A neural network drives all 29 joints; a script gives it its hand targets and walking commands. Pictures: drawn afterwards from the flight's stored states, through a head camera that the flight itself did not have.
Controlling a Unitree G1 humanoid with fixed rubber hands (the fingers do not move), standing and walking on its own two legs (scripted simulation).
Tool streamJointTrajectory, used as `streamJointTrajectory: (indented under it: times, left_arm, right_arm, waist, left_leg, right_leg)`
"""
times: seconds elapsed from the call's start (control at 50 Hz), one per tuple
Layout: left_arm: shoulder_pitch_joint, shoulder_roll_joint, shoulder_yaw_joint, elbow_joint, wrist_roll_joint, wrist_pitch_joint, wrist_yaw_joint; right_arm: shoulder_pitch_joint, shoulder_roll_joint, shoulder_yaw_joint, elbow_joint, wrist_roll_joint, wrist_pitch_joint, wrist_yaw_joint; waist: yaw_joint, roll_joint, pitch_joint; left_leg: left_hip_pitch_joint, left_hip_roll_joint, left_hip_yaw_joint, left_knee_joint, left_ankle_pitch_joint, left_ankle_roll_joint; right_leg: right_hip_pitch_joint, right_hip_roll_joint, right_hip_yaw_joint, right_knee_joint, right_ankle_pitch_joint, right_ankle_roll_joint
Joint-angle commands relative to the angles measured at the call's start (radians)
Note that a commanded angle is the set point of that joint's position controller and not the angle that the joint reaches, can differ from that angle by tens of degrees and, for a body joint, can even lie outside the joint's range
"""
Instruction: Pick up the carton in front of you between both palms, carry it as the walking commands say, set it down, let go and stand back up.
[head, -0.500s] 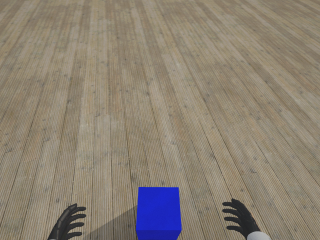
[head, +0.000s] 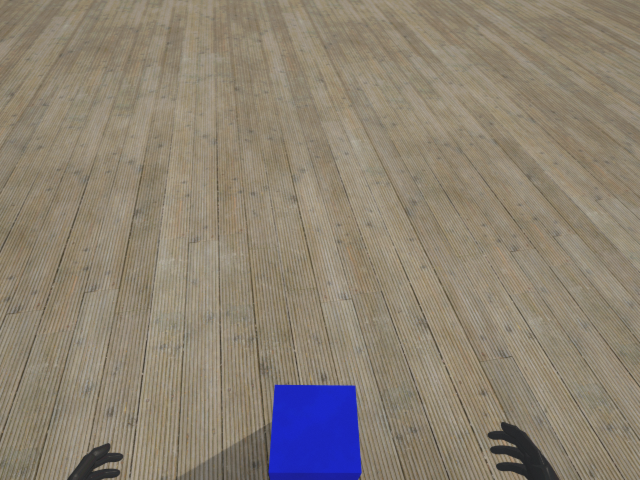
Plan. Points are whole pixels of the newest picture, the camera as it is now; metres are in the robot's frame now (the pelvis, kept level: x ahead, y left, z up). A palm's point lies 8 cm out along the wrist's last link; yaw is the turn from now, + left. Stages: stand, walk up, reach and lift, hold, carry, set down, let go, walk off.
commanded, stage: stand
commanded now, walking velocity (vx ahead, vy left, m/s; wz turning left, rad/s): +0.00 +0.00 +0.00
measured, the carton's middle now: (313, 441) +0.36 -0.02 -0.65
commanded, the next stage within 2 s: none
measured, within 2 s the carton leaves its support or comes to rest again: neither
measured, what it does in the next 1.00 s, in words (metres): stands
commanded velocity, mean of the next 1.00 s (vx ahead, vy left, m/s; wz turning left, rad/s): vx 0.00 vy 0.00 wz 0.00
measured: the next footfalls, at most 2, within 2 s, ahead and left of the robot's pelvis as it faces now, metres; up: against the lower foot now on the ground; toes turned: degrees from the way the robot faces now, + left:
none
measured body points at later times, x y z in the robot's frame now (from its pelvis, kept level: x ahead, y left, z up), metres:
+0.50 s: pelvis +0.00 +0.00 +0.00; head +0.00 +0.00 +0.45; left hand +0.13 +0.30 -0.10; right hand +0.13 -0.30 -0.10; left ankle -0.01 +0.11 -0.74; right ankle -0.02 -0.11 -0.74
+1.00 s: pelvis -0.01 +0.00 +0.01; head -0.02 +0.01 +0.46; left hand +0.09 +0.31 -0.11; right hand +0.10 -0.31 -0.10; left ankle -0.01 +0.11 -0.74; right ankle -0.02 -0.11 -0.74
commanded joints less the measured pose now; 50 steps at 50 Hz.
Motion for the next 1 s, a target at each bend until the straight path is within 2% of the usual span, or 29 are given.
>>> streamJointTrajectory:
  times: [0.0, 0.32, 0.98]
  left_arm:
    - [-0.043, 0.128, 0.025, -0.039, 0.0, -0.027, 0.007]
    - [-0.059, 0.163, 0.015, 0.089, -0.011, -0.04, 0.011]
    - [-0.097, 0.206, -0.011, 0.257, -0.021, -0.046, 0.002]
  right_arm:
    - [-0.048, -0.132, -0.026, -0.041, -0.001, -0.029, -0.008]
    - [-0.06, -0.174, -0.012, 0.093, 0.01, -0.044, -0.016]
    - [-0.095, -0.214, 0.009, 0.266, 0.02, -0.05, -0.01]
  waist:
    - [-0.003, 0.006, -0.062]
    - [-0.003, 0.003, -0.048]
    - [-0.004, 0.003, 0.002]
  left_leg:
    - [0.042, 0.095, -0.079, -0.065, 0.251, -0.008]
    - [0.075, 0.111, -0.094, -0.098, 0.342, -0.001]
    - [0.079, 0.129, -0.111, -0.202, 0.206, 0.007]
  right_leg:
    - [-0.008, -0.097, 0.071, -0.069, 0.246, 0.015]
    - [0.048, -0.114, 0.084, -0.091, 0.327, 0.008]
    - [0.059, -0.134, 0.11, -0.187, 0.204, -0.001]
